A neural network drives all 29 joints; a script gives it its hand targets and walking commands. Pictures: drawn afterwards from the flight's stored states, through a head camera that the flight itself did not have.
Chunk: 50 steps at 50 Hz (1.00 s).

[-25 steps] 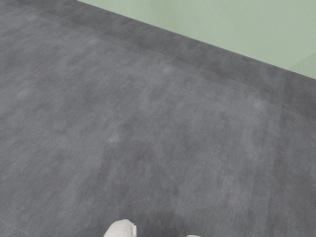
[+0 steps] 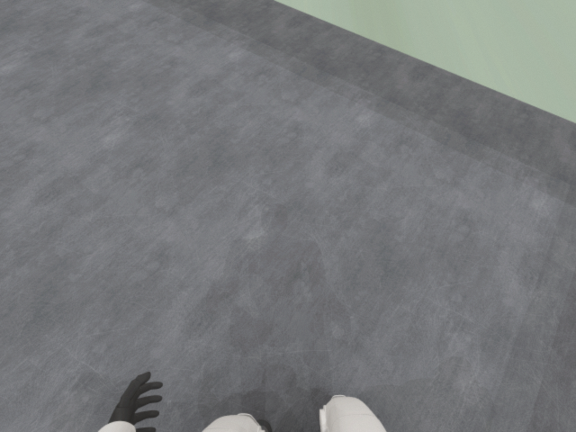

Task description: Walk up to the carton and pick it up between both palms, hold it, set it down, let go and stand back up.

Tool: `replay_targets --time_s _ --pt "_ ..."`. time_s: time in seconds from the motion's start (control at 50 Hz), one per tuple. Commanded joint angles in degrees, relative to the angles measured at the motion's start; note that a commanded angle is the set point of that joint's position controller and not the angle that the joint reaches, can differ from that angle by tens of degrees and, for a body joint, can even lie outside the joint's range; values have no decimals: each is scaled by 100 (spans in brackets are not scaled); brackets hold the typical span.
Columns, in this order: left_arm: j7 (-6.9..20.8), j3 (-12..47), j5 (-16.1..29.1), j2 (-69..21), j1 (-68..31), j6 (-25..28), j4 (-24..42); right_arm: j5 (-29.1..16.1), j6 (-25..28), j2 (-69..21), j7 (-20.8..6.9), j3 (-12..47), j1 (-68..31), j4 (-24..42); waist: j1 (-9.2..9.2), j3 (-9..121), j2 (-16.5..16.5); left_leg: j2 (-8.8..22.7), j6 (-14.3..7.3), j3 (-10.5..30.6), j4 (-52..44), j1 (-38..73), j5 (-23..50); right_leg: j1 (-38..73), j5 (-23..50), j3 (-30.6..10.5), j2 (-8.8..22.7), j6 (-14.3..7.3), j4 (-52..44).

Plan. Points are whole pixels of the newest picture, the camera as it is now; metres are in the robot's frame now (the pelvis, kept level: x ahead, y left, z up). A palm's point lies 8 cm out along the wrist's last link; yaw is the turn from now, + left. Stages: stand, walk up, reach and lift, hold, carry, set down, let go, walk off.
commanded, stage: walk up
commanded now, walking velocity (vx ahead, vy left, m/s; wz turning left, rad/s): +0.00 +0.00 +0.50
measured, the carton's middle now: out of the picture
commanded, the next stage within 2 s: none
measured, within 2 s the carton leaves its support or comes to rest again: neither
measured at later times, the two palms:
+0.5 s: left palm out of the picture -0.03 +0.24 -0.12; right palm (448, 410) +0.14 -0.25 -0.12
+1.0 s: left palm out of the picture -0.03 +0.27 -0.11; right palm (422, 415) +0.13 -0.21 -0.13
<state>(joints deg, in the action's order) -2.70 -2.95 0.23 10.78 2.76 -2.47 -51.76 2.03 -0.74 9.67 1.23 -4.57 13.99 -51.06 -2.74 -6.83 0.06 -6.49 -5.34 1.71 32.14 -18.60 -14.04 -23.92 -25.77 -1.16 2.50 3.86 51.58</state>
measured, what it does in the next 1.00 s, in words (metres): steps on the spot, turning left: right foot, then left foot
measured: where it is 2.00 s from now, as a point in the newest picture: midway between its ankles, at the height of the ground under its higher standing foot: outside the picture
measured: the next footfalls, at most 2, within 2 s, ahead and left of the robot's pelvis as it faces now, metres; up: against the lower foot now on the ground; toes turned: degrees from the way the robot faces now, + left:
right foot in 0.12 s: +0.02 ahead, -0.13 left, +0.00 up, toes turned +4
left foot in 0.54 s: -0.04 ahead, +0.10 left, +0.00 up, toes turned +23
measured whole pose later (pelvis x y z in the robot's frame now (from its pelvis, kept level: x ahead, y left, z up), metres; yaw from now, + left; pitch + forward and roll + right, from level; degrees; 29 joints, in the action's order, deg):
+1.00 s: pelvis -0.04 -0.02 +0.00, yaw +29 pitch +0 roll +1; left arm -1.6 -2.9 0.3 13.0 4.8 -2.4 -46.7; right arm 1.7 -1.6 12.0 0.0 -4.5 12.3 -48.7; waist -2.5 -6.8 0.1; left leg -4.8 -1.8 4.0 33.5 -17.9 -15.6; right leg -19.7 -25.4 -0.1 2.1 3.8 43.3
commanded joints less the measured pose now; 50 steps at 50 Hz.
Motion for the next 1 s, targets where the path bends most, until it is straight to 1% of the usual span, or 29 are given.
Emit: replay_targets --time_s 0.0,0.04,0.06,0.08,0.1,0.12,0.14,0.16,0.18,0.2,0.22,0.26,0.34,0.44,0.48,0.5,0.52,0.54,0.56,0.58,0.6,0.62,0.64,0.68,0.72,0.76,0.9,0.94,0.98 --pt "-17 -86 48 441 173 127 393 16 -1 1124 -1 -264 320 260 22 1192 -794 2017 -747 2486 -973 1160 3138 79 -92 -32 -152 -59 -642" --pt "-10 -84 68 431 453 169 347 -4 -32 1125 -18 -270 93 299 179 1235 -769 1870 -560 2537 -872 856 3014 691 106 8 -249 -124 -1378" --pt "-7 -77 65 394 743 204 268 -42 -61 1115 -19 -271 -107 335 380 1251 -671 1661 -340 2417 -704 572 2738 1225 597 81 -278 -153 -2148" --pt "-9 -107 25 492 1101 261 169 -107 -87 1044 -1 -259 -252 387 568 1297 -428 1317 12 2155 -369 83 2011 1960 1323 -1 -37 -182 -3037" --pt "-34 -225 -112 1015 1326 295 104 -216 -84 645 23 -188 -163 472 530 1414 756 674 418 1275 744 -941 38 2832 1563 -1064 1308 -470 -3558" --pt "-22 -299 -94 1495 1045 269 199 -195 -93 598 73 -217 38 517 405 1231 1826 -145 601 78 1886 -1886 -2122 2727 2746 -2302 2510 -1230 -3699" --pt "-39 -352 -229 1533 1023 251 248 -3 -126 944 51 -236 -13 647 504 1214 2210 402 632 9 3151 -1718 -2356 2023 2419 -2883 3174 -1982 -3801" --pt "-46 -235 -215 1041 588 236 388 -9 -111 1073 -27 -296 -86 488 317 900 1461 518 622 316 3418 -1471 -2093 1667 2583 -2260 2636 -1926 -3918" --pt "-54 -110 -162 684 104 244 568 -30 -108 1057 -90 -358 95 251 36 710 628 519 696 396 3558 -1510 -1687 1696 2960 -1243 1991 -1588 -3679" --pt "-74 -81 -164 627 -120 250 683 -54 -144 970 -157 -354 297 136 -113 685 548 505 790 290 3703 -1489 -1347 1670 3253 -657 1605 -1287 -3494" --pt "-76 -97 -161 675 24 290 664 -38 -185 896 -224 -325 233 162 -33 684 848 533 862 220 3763 -1412 -1147 1659 3694 -479 1477 -1237 -3404" --pt "-2 -156 -151 749 452 307 508 -42 -233 768 -272 -263 72 211 126 627 1060 584 1009 49 3588 -1446 -967 1789 4069 -183 1290 -1256 -3278" --pt "17 -229 -196 912 991 351 389 -102 -317 738 -301 -176 -376 430 363 673 1187 833 1171 -120 2633 -1440 -1105 2213 4027 -99 1546 -1429 -3171" --pt "126 -366 -270 1283 1098 321 378 -155 -294 723 -319 -63 -590 640 475 814 1349 892 976 -624 1231 -457 -1518 1954 4111 190 1703 -1390 -2801" --pt "150 -403 -250 1369 1062 284 388 -172 -235 771 -319 -63 -406 635 353 867 1317 849 852 -771 533 -7 -1114 1776 4045 275 1749 -1237 -2466" --pt "150 -406 -204 1368 946 250 406 -141 -166 771 -302 -60 -140 563 125 906 1079 833 789 -795 -268 509 -352 1479 3770 481 1671 -986 -2086" --pt "162 -392 -197 1263 1035 217 380 -80 -54 945 -257 -101 183 436 -64 1039 388 912 740 -472 -1057 1177 576 1056 3096 804 1427 -608 -1342" --pt "208 -304 -181 867 1184 172 542 12 69 1635 -199 -241 410 425 1 1186 -1392 2327 432 1401 -1494 2060 1942 -297 768 1357 745 -184 274" --pt "76 -186 -129 574 595 97 914 -120 63 2314 -148 -446 754 296 -353 1069 -2556 3352 -661 2650 -1457 1548 3354 -955 -1233 824 11 -80 845" --pt "41 -180 -83 751 222 60 1034 -133 55 2059 -136 -422 746 245 -406 946 -2284 3318 -1071 2959 -1616 1125 2758 -795 -1234 344 199 -83 1319" --pt "124 -258 -91 927 279 42 896 -150 60 1578 -116 -265 411 364 -186 737 -1467 2936 -887 2116 -1482 1430 2963 -1031 -897 324 377 -85 1501" --pt "207 -251 -50 864 613 69 697 -103 36 1349 -66 -160 -87 523 60 751 -1064 2548 -635 1432 -1281 1635 3213 -1203 -457 298 392 -94 1559" --pt "242 -235 -34 811 741 79 647 -104 25 1347 -7 -160 -323 649 152 715 -1194 2312 -465 1250 -1251 1391 3060 -1102 -71 231 414 -69 1430" --pt "212 -227 -170 843 571 77 723 -171 42 1280 -11 -156 -313 603 165 801 -1436 2002 -404 1255 -1199 1045 3286 -650 292 213 344 -5 1381" --pt "209 -222 -148 847 814 48 639 -157 81 1256 -49 -158 -249 623 227 1053 -1217 1991 -463 1157 -1076 1373 3665 -676 371 244 265 48 1340" --pt "188 -201 -104 817 674 13 688 -134 102 1322 -65 -187 -78 597 154 1071 -1077 2021 -539 1362 -1091 1315 3388 -619 242 180 252 86 995" --pt "82 -113 0 677 319 63 879 -7 12 1427 -84 -247 91 552 1 1115 -1102 2057 -682 2015 -884 1205 3219 -65 -89 127 -9 32 -423" --pt "74 -111 32 678 515 111 845 -18 -20 1426 -96 -252 -77 590 113 1164 -1109 1998 -568 2189 -779 965 3358 447 -38 145 -125 -33 -994" --pt "70 -105 17 618 1031 192 683 -96 -75 1370 -82 -242 -422 660 495 1194 -848 1648 -156 2157 -433 440 2749 1461 960 223 -173 -75 -2481"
